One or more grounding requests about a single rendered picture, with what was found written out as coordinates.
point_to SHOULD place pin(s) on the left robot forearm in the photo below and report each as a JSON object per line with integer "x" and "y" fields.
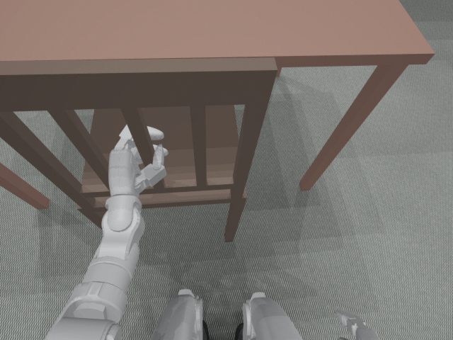
{"x": 102, "y": 292}

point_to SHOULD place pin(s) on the left robot hand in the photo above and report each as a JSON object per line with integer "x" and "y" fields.
{"x": 123, "y": 165}

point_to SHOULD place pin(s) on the robot left shin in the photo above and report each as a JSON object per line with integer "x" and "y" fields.
{"x": 184, "y": 292}

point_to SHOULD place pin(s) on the right robot hand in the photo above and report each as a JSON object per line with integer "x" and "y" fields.
{"x": 356, "y": 326}

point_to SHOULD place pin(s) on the robot left upper arm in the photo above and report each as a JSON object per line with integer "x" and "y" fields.
{"x": 72, "y": 328}

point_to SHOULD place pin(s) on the chair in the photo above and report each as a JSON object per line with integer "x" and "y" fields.
{"x": 190, "y": 100}

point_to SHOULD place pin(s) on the table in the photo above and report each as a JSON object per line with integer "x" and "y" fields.
{"x": 297, "y": 33}

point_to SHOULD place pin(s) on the left robot thigh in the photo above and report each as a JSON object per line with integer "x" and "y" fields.
{"x": 180, "y": 319}

